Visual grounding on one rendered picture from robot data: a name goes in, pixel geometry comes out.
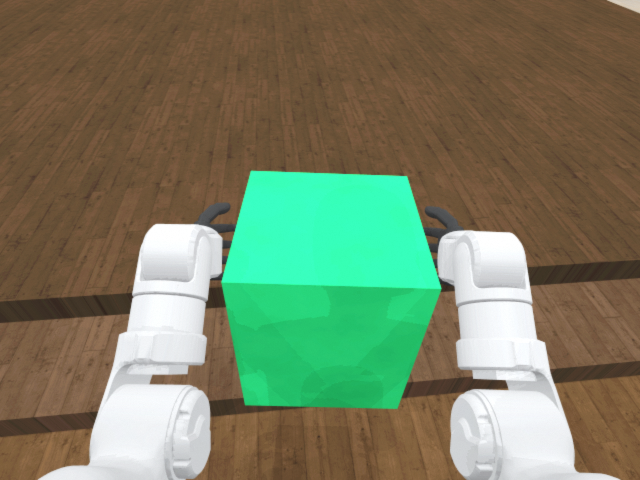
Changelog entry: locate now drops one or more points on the right robot hand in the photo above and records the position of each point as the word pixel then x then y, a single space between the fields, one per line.
pixel 448 221

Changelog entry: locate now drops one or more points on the carton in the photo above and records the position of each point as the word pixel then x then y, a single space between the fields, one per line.
pixel 329 288

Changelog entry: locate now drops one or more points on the left robot hand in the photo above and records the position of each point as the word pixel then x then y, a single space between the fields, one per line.
pixel 208 216

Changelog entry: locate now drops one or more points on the right robot forearm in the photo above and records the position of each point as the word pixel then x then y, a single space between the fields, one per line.
pixel 493 296

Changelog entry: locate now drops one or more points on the left robot forearm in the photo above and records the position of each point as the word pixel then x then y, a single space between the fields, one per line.
pixel 164 334

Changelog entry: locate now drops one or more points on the robot left upper arm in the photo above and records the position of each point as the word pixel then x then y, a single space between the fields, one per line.
pixel 147 432

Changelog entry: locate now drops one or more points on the robot right upper arm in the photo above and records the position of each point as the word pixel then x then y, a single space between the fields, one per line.
pixel 512 435

